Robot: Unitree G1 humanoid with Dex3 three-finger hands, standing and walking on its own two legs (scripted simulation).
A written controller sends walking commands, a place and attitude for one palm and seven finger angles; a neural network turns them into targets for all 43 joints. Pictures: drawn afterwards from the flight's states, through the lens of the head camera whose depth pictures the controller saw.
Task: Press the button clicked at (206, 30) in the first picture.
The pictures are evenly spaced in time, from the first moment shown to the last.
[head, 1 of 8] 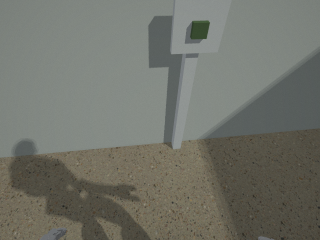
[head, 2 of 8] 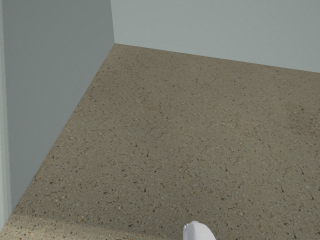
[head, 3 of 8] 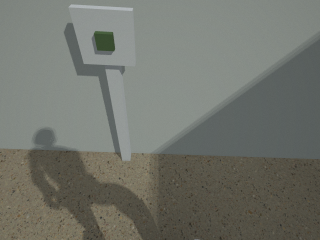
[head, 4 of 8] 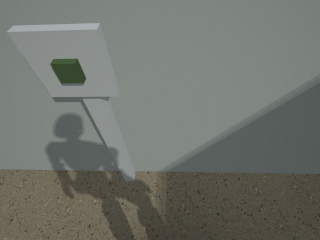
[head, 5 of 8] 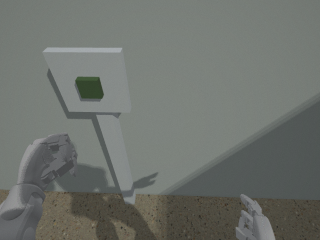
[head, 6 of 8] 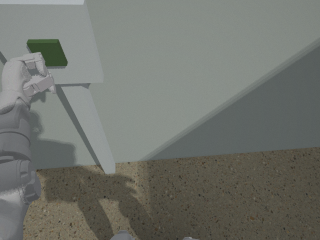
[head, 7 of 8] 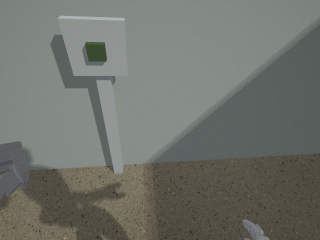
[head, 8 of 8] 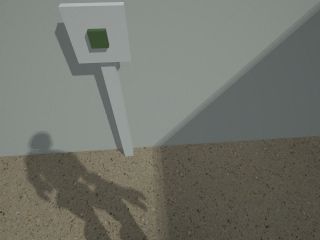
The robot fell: no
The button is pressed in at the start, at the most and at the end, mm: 0 10 0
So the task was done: yes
